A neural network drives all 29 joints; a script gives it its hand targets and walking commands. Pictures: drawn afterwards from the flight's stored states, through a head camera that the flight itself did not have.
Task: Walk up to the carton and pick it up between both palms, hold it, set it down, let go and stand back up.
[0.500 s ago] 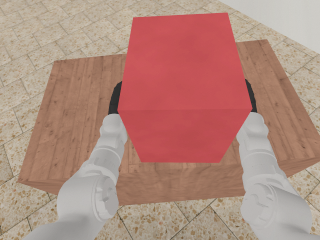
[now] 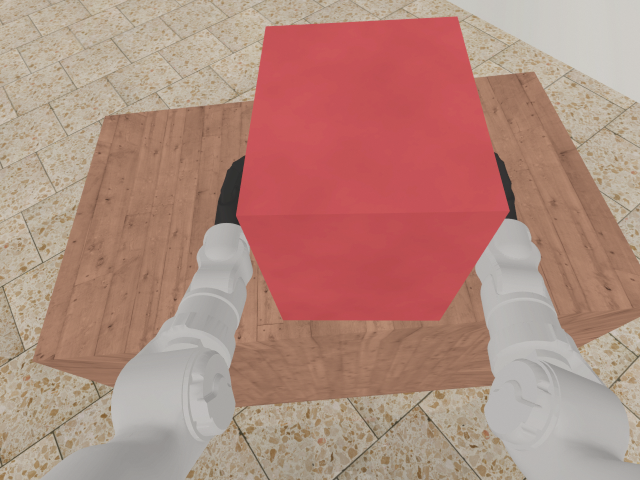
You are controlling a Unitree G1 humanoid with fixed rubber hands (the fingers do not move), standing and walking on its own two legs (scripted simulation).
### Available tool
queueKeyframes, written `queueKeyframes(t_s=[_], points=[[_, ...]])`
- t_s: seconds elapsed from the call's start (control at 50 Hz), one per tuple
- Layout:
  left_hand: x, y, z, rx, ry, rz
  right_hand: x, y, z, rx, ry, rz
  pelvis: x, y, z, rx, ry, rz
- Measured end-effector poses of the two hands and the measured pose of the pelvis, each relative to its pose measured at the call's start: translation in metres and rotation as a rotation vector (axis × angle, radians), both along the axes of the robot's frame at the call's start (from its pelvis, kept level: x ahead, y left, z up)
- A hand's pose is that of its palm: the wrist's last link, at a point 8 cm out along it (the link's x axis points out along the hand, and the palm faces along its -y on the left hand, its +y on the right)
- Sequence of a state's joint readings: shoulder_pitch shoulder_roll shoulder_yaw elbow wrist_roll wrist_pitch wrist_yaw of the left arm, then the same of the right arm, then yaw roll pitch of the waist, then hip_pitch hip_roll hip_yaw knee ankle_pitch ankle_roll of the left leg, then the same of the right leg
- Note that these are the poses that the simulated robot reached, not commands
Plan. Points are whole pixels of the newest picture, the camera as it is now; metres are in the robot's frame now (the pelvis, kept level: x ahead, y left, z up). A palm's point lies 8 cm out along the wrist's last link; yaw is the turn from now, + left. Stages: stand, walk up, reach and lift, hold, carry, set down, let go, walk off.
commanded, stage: set down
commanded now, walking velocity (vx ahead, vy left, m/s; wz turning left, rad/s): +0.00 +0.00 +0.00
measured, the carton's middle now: (360, 186) +0.51 -0.03 +0.02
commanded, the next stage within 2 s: none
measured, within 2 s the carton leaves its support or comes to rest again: neither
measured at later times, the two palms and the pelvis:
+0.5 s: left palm (228, 210) +0.47 +0.14 +0.04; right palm (498, 203) +0.46 -0.20 +0.04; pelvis -0.01 +0.00 +0.00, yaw -2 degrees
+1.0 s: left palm (186, 206) +0.46 +0.18 +0.07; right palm (548, 202) +0.43 -0.23 +0.08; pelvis -0.05 +0.00 -0.01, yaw -4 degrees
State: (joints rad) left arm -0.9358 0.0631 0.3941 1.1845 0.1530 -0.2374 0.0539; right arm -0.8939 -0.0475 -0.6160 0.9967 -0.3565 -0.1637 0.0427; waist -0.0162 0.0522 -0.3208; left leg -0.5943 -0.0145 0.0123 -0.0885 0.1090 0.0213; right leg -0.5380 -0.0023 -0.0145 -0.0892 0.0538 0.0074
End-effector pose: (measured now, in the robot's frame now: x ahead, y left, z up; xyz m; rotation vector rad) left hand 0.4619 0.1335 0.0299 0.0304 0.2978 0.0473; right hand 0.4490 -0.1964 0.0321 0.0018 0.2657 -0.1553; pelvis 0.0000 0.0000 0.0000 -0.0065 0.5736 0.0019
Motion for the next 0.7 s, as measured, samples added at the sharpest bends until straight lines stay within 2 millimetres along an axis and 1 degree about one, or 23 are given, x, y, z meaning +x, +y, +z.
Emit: queueKeyframes(t_s=[0.18,0.38,0.5,0.58,0.7], points=[[0.002,0.000,0.000,0.003,0.016,-0.012,0.002,-0.001,0.000,0.002,0.019,0.022,0.001,0.000,0.000,0.000,0.005,-0.005],[0.008,0.001,-0.002,0.019,0.093,-0.004,0.006,-0.002,0.002,-0.003,0.070,0.042,-0.001,-0.002,0.000,0.001,0.015,-0.031],[0.010,0.006,0.005,0.013,0.115,0.029,0.009,-0.004,0.008,0.013,0.088,0.044,-0.006,-0.004,0.000,0.002,0.009,-0.043],[0.009,0.012,0.013,0.009,0.110,0.041,0.008,-0.012,0.016,0.014,0.078,0.039,-0.011,-0.006,0.000,0.002,0.002,-0.049],[0.005,0.023,0.020,-0.009,0.097,0.046,-0.001,-0.032,0.026,-0.008,0.066,0.013,-0.021,-0.009,-0.002,-0.004,-0.012,-0.049]])
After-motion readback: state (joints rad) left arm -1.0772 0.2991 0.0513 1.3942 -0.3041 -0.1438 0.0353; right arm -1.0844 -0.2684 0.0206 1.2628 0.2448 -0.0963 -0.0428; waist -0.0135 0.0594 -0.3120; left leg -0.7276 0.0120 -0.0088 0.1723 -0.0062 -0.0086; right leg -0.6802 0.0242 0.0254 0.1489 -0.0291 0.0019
